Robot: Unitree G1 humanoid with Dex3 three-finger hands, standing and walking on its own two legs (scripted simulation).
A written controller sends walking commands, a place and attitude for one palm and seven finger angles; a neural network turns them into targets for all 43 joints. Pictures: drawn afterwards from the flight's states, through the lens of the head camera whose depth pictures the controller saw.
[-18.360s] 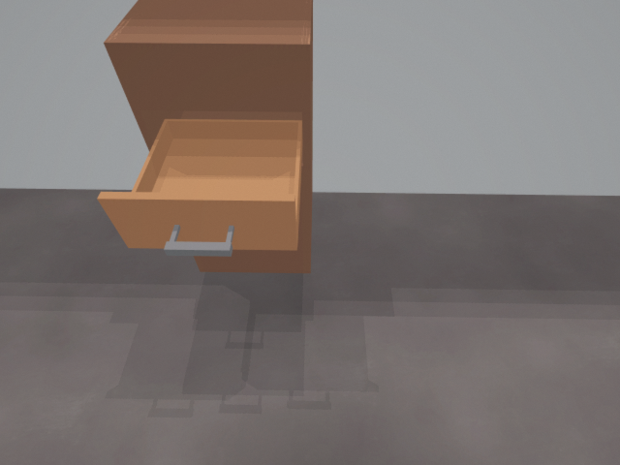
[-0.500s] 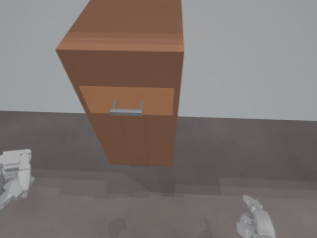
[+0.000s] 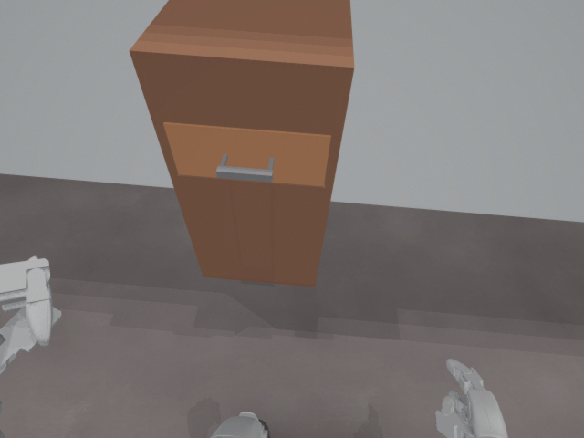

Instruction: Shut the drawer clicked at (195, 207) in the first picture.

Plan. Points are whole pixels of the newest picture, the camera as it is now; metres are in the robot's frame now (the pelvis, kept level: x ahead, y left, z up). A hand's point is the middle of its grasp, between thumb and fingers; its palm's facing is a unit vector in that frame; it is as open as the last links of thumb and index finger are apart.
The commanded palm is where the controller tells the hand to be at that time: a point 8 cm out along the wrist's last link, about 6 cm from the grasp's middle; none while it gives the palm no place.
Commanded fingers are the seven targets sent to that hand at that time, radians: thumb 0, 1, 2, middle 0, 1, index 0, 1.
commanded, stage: step back with the hand held close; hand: left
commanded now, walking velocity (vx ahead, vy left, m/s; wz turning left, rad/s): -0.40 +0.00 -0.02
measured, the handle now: (246, 167) +0.70 +0.16 -0.12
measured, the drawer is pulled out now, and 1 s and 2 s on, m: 0.00 0.00 0.00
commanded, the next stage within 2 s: stop stepping back and stand still in 0.34 s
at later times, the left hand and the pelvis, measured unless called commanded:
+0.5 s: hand out of the picture +0.10 +0.24 +0.18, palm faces +0.33 -0.82 -0.47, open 3.2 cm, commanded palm +0.03 +0.28 +0.19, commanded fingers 0.00 0.90 0.90 -1.40 -1.60 -1.40 -1.60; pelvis -0.10 +0.00 +0.00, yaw -1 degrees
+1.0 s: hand out of the picture +0.02 +0.21 +0.18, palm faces +0.29 -0.83 -0.48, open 3.3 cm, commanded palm -0.03 +0.27 +0.19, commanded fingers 0.00 0.90 0.90 -1.40 -1.60 -1.40 -1.60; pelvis -0.17 +0.00 +0.01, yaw -2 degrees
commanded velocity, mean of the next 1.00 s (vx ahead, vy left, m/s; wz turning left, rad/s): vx -0.06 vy -0.01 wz -0.04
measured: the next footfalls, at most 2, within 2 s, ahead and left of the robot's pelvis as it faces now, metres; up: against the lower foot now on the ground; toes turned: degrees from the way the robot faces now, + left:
right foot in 0.20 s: -0.04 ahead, -0.13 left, +0.00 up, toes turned +8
left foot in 0.70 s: -0.08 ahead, +0.13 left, +0.00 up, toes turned +1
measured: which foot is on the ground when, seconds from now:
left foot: down 0.00-0.52, up 0.54-0.68, down 0.70-1.00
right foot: down 0.00-0.04, up 0.06-0.18, down 0.20-0.74, up 0.76-0.86, down 0.88-1.00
